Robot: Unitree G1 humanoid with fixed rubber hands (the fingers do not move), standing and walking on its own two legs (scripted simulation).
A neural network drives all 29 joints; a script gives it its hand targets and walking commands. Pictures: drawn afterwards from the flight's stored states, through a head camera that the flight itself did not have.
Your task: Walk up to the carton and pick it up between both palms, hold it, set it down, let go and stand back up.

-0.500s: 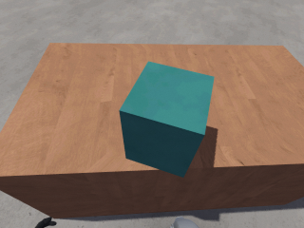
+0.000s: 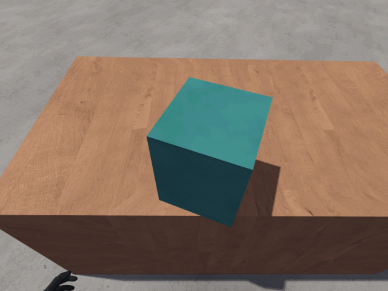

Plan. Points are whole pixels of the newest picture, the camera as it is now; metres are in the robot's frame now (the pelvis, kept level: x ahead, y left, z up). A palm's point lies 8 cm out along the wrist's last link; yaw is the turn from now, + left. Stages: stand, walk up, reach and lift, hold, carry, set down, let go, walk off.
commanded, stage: walk up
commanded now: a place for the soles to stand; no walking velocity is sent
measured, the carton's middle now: (210, 153) +0.43 -0.02 +0.03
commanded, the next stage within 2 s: reach and lift in 1.64 s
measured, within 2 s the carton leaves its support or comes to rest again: neither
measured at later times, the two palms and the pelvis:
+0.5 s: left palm out of the picture +0.12 +0.27 -0.07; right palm out of the picture +0.05 -0.35 -0.06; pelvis +0.00 -0.03 +0.00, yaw -1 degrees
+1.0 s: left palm out of the picture +0.13 +0.27 -0.07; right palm out of the picture +0.07 -0.35 -0.06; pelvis +0.00 -0.03 +0.00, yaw -1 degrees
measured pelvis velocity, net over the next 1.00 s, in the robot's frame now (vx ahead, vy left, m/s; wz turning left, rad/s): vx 0.00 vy -0.03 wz -0.02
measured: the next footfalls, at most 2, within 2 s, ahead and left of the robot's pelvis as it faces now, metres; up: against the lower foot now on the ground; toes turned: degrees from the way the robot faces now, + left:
right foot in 0.36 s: +0.06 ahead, -0.16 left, +0.00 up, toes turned +4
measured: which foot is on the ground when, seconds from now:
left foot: down 0.00-1.00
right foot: up 0.00-0.34, down 0.36-1.00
